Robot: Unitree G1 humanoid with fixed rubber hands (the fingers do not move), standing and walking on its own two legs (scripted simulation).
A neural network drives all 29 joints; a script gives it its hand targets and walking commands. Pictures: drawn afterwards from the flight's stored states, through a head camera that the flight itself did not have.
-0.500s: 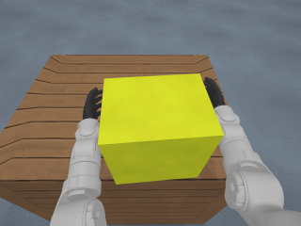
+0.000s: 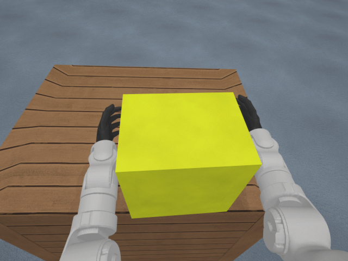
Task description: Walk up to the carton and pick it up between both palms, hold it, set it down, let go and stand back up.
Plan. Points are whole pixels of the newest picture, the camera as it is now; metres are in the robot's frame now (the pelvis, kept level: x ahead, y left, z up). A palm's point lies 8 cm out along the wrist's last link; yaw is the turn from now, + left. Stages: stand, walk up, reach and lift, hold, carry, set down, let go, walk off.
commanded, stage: reach and lift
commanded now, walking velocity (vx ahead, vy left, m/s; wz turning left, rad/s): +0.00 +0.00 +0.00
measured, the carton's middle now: (179, 158) +0.35 +0.01 +0.05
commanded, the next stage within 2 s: none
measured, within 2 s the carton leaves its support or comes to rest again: leaves its support in 0.02 s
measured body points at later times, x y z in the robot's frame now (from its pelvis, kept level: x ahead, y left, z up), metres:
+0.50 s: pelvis -0.03 +0.00 +0.00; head -0.04 +0.01 +0.45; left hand +0.36 +0.19 +0.14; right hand +0.40 -0.16 +0.14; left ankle -0.02 +0.14 -0.75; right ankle -0.01 -0.10 -0.75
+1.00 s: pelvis -0.01 +0.01 +0.00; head -0.04 +0.04 +0.45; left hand +0.37 +0.20 +0.17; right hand +0.40 -0.14 +0.18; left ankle -0.02 +0.14 -0.75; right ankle -0.01 -0.10 -0.75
